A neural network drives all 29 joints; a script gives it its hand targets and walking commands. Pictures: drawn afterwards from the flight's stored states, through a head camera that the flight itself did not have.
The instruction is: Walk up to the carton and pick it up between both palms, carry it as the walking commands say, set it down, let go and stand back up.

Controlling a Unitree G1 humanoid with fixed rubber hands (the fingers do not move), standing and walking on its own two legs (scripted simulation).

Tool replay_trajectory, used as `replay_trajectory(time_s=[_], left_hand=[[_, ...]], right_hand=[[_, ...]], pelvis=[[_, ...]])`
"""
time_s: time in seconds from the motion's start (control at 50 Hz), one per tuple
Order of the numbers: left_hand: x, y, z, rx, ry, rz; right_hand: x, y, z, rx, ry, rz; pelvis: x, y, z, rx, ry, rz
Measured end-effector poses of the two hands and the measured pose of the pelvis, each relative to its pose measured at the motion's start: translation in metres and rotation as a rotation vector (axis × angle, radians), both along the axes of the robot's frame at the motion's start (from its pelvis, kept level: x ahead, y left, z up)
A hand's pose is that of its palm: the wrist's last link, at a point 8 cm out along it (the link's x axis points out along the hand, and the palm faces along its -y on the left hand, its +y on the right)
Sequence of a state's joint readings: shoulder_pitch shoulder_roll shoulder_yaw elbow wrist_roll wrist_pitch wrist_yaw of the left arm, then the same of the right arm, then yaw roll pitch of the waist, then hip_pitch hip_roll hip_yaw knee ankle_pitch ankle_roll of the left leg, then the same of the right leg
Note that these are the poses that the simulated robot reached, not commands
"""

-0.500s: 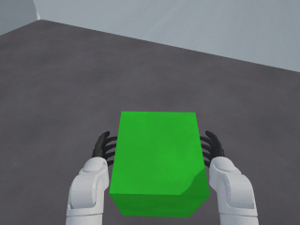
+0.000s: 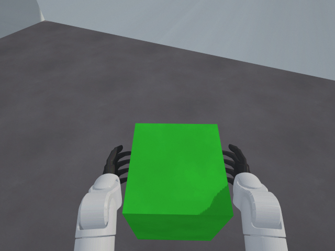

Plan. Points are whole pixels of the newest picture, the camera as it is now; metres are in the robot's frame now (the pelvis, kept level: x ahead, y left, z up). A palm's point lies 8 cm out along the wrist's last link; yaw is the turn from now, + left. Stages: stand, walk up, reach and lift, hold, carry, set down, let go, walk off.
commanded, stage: carry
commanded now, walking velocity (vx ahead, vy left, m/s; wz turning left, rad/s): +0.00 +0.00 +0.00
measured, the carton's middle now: (175, 185) +0.29 +0.00 -0.01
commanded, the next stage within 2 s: hold in 0.58 s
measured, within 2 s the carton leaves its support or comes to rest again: neither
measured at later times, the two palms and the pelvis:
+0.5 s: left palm (112, 176) +0.26 +0.14 +0.08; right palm (244, 175) +0.26 -0.15 +0.08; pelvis +0.00 +0.00 +0.00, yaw +0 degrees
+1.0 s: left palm (108, 184) +0.28 +0.17 +0.01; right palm (225, 184) +0.27 -0.12 +0.01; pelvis -0.01 +0.02 +0.00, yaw -10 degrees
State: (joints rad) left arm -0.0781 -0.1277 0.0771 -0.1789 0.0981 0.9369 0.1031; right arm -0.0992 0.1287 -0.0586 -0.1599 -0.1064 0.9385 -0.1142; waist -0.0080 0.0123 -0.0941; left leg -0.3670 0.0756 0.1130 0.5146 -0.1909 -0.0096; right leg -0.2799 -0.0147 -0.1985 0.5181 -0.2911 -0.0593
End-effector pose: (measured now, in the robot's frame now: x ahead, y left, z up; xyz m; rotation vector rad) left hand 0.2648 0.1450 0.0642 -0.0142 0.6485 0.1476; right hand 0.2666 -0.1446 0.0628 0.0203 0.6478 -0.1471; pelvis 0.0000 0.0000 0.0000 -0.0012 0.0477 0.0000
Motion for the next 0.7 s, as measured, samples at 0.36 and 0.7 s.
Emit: replay_trajectory(time_s=[0.36,0.7], left_hand=[[-0.003,-0.002,0.010,-0.003,-0.006,0.002],[0.005,-0.006,-0.032,0.037,0.081,-0.071]], right_hand=[[-0.003,-0.002,0.010,0.002,-0.007,-0.001],[-0.007,-0.006,-0.032,-0.054,0.082,-0.001]], pelvis=[[0.002,-0.002,0.000,0.003,-0.005,0.000],[-0.005,-0.001,0.006,0.005,-0.105,-0.114]])
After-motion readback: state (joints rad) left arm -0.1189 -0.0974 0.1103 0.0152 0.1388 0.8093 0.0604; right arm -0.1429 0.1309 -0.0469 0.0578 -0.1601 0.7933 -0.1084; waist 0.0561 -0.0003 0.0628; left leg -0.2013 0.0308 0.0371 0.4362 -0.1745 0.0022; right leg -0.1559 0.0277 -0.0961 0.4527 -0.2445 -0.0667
